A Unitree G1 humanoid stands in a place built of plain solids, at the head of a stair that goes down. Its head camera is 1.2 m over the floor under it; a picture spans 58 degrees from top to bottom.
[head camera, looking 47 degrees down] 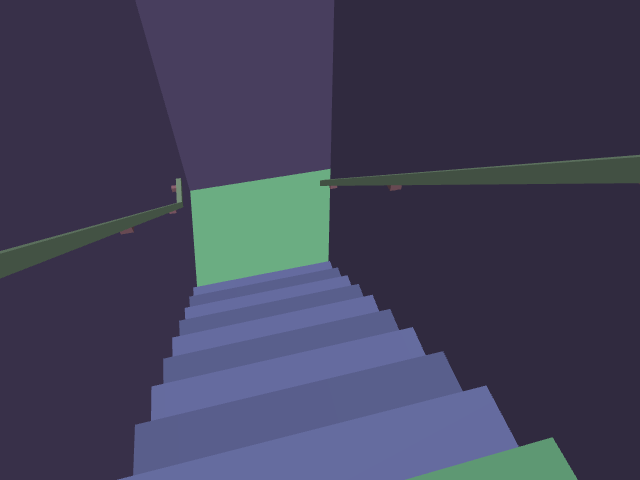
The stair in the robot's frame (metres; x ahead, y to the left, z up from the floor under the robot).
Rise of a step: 0.20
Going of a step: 0.24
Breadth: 1.20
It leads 14 degrees to the left of straight ahead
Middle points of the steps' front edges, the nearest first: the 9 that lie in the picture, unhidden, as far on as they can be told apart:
0.49 0.02 -0.19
0.72 0.08 -0.39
0.95 0.14 -0.59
1.19 0.20 -0.78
1.42 0.26 -0.98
1.65 0.32 -1.17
1.88 0.37 -1.36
2.12 0.43 -1.56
2.35 0.49 -1.76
